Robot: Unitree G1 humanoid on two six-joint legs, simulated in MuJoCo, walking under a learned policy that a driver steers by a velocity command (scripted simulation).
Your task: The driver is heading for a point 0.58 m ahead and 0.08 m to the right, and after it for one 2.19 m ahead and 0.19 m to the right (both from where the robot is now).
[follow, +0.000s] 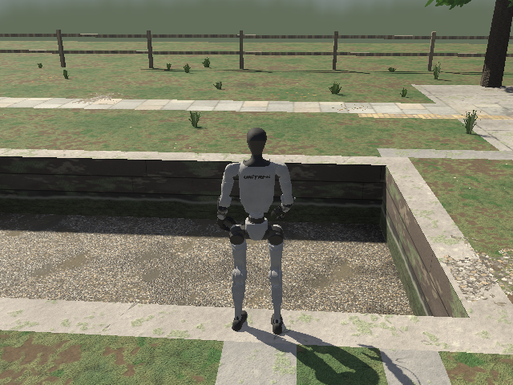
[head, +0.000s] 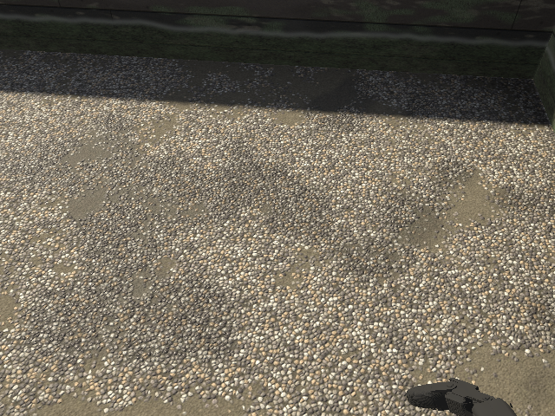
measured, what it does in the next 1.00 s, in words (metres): stands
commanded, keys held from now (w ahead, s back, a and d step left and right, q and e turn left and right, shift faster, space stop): w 1.00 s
